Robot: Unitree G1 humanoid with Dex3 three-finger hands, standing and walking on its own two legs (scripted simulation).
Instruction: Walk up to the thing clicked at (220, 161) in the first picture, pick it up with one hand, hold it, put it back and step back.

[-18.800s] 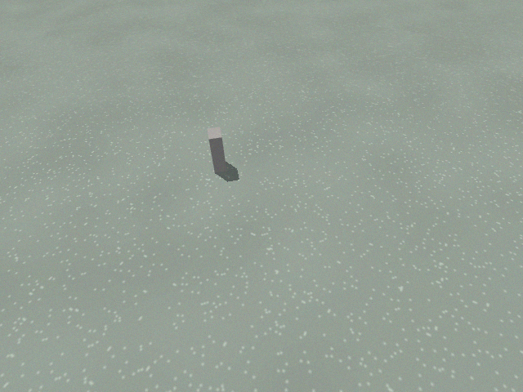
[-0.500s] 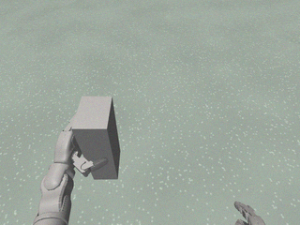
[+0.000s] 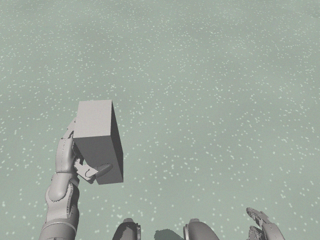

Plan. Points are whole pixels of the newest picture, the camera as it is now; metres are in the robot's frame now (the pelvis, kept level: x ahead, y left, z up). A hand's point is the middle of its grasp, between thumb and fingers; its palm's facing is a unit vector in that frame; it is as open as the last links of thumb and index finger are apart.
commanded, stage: crouch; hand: left
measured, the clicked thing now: (104, 147) +0.36 +0.15 +0.00
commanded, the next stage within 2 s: lower in 1.44 s
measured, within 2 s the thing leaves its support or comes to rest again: neither
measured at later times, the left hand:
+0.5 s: hand (110, 179) +0.35 +0.18 -0.25, palm faces +0.01 -1.00 +0.01, open 13.0 cm
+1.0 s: hand (117, 185) +0.36 +0.17 -0.38, palm faces +0.03 -1.00 +0.01, open 13.0 cm
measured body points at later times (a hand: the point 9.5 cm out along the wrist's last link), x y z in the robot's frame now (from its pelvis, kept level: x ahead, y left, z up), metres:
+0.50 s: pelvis -0.04 +0.01 -0.21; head +0.14 +0.03 +0.20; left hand +0.34 +0.23 -0.25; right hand +0.12 -0.24 -0.34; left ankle +0.03 +0.13 -0.66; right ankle +0.01 -0.13 -0.66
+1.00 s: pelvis -0.07 +0.00 -0.34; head +0.12 +0.03 +0.07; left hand +0.35 +0.23 -0.38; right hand +0.05 -0.27 -0.46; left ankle +0.03 +0.13 -0.66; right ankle +0.01 -0.13 -0.66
